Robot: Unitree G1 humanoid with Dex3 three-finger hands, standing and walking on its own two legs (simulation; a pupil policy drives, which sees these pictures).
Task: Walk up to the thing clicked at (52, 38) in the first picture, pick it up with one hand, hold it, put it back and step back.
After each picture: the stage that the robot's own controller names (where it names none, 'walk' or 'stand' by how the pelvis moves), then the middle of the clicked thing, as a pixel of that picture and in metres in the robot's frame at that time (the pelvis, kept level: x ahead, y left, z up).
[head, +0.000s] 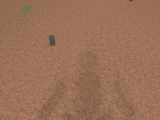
stand; (52, 40) +1.48 +0.35 -0.72
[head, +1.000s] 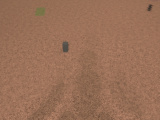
walk; (65, 47) +1.37 +0.16 -0.70
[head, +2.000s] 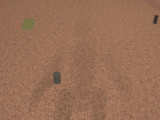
walk; (57, 78) +0.87 +0.18 -0.71
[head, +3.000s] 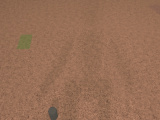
walk; (53, 113) +0.54 +0.21 -0.71
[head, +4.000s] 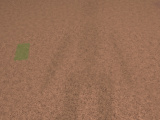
stand; out of the picture +0.37 +0.21 -0.71
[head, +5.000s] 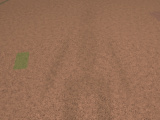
stand; out of the picture +0.34 +0.21 -0.72
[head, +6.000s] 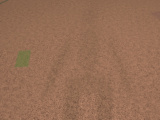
stand; out of the picture +0.36 +0.21 -0.73
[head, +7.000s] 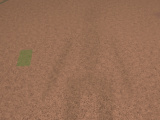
stand; out of the picture +0.35 +0.20 -0.73
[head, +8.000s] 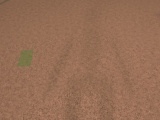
stand; out of the picture +0.35 +0.20 -0.73
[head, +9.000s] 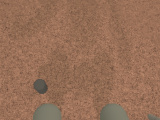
go down; (41, 86) +0.42 +0.21 -0.47
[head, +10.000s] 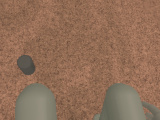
go down; (26, 65) +0.44 +0.24 -0.31
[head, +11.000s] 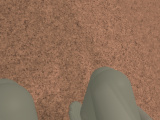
close in; out of the picture +0.42 +0.28 -0.23
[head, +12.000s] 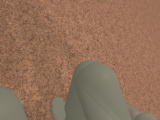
close; out of the picture +0.41 +0.30 -0.22
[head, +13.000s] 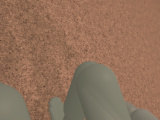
lift; out of the picture +0.41 +0.30 -0.22
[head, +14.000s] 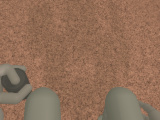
lift; (18, 85) +0.32 +0.22 -0.07
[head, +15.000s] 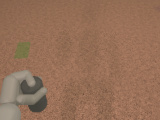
hold; (35, 95) +0.32 +0.17 +0.02
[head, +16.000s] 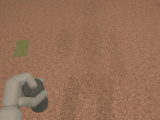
hold; (36, 96) +0.33 +0.17 -0.01
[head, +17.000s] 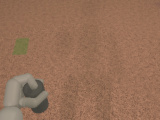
hold; (36, 97) +0.32 +0.17 -0.02
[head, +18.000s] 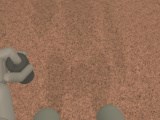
crouch; (21, 69) +0.41 +0.20 -0.08
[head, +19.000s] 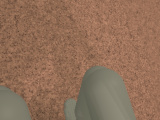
lower; out of the picture +0.43 +0.30 -0.21
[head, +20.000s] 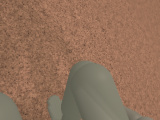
lower; out of the picture +0.42 +0.32 -0.23
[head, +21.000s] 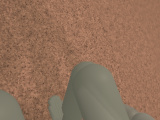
lower; out of the picture +0.42 +0.32 -0.23
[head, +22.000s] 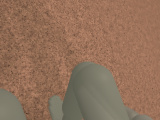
lower; out of the picture +0.42 +0.31 -0.23
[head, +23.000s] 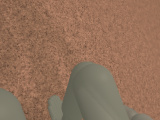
lower; out of the picture +0.42 +0.31 -0.23
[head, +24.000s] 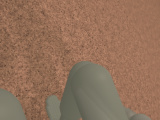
withdraw; out of the picture +0.41 +0.29 -0.23
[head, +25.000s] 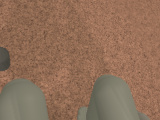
stand; (0, 59) +0.43 +0.27 -0.27
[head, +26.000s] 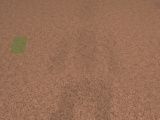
stand; out of the picture +0.39 +0.18 -0.64
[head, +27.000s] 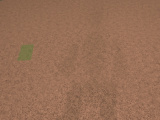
stand; out of the picture +0.39 +0.20 -0.67
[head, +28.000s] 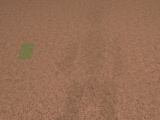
stand; out of the picture +0.38 +0.19 -0.67
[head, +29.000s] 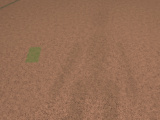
stand; out of the picture +0.41 +0.18 -0.72
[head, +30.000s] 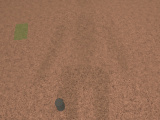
walk; (60, 104) +0.50 +0.19 -0.69
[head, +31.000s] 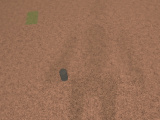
walk; (63, 75) +0.79 +0.21 -0.70
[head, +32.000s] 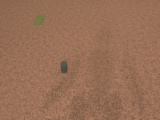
stand; (64, 67) +1.01 +0.20 -0.70
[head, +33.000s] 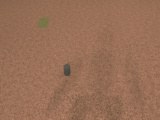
stand; (67, 70) +1.01 +0.17 -0.72
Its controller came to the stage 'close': yes
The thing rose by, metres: 0.70
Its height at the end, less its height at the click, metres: +0.00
